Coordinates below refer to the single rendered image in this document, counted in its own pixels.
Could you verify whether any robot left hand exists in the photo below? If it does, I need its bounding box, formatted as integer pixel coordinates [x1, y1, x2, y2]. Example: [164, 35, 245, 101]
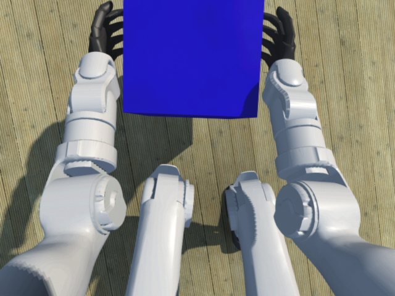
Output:
[88, 1, 123, 61]

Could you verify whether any right robot forearm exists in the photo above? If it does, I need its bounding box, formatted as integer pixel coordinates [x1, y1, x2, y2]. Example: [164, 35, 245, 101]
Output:
[262, 59, 352, 192]

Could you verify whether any robot left shin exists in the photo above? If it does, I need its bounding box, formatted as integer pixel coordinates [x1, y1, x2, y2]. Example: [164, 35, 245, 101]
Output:
[139, 164, 183, 216]

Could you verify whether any robot right shin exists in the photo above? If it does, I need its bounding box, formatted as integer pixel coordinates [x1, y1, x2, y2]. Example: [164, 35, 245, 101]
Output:
[233, 171, 276, 237]

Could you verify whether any robot shin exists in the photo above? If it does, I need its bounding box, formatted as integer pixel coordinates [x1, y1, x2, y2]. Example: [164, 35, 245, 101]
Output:
[233, 171, 276, 237]
[139, 164, 183, 216]

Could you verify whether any left robot forearm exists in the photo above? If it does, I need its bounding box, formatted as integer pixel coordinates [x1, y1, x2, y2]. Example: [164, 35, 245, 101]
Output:
[38, 52, 120, 227]

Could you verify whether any robot left upper arm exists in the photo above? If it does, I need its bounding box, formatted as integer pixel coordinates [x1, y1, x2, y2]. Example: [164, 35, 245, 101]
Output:
[0, 173, 127, 296]

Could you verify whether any carton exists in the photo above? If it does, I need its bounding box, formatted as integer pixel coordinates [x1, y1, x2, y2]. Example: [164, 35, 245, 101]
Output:
[123, 0, 265, 119]

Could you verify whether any robot right upper arm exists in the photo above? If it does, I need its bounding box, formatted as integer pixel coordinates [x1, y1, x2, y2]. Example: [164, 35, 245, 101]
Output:
[273, 180, 395, 296]

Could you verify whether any robot right hand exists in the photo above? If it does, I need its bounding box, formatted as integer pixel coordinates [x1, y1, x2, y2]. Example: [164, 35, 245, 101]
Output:
[261, 6, 296, 70]

